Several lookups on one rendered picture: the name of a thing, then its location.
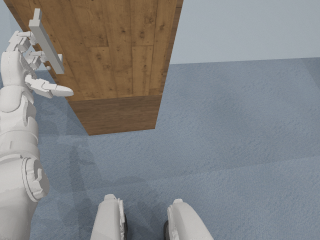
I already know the left robot thigh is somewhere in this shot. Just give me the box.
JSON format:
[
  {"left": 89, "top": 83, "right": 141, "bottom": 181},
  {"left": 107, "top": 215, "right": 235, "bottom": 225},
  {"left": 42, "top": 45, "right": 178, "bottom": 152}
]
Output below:
[{"left": 90, "top": 198, "right": 125, "bottom": 240}]

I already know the robot thigh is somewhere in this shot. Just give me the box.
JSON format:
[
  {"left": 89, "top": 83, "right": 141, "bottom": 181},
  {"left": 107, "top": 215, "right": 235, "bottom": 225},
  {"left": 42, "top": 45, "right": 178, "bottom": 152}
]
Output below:
[
  {"left": 90, "top": 198, "right": 125, "bottom": 240},
  {"left": 167, "top": 202, "right": 214, "bottom": 240}
]

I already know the right robot thigh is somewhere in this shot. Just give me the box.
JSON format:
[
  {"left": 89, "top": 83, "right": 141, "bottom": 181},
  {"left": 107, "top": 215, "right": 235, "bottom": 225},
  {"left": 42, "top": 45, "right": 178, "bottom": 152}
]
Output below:
[{"left": 167, "top": 202, "right": 214, "bottom": 240}]

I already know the handle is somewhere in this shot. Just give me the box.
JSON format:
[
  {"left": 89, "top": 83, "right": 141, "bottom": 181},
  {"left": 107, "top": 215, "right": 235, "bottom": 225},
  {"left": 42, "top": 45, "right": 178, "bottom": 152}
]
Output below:
[{"left": 29, "top": 8, "right": 65, "bottom": 74}]

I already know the left robot forearm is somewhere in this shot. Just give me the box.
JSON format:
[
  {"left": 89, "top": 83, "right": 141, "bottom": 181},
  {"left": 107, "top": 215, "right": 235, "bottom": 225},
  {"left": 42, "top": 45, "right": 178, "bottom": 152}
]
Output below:
[{"left": 0, "top": 85, "right": 40, "bottom": 165}]

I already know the robot left upper arm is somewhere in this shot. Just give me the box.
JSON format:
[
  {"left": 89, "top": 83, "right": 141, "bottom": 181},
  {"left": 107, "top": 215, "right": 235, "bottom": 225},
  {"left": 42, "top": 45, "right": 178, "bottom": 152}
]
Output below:
[{"left": 0, "top": 157, "right": 50, "bottom": 240}]

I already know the left robot hand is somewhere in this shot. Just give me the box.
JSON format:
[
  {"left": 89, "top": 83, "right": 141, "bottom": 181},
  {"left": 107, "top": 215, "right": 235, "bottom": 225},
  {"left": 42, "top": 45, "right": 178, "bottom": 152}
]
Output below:
[{"left": 0, "top": 30, "right": 74, "bottom": 99}]

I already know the cupboard door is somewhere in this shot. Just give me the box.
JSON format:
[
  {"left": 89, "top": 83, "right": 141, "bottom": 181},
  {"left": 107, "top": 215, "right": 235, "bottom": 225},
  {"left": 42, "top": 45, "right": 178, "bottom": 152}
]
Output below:
[{"left": 10, "top": 0, "right": 177, "bottom": 101}]

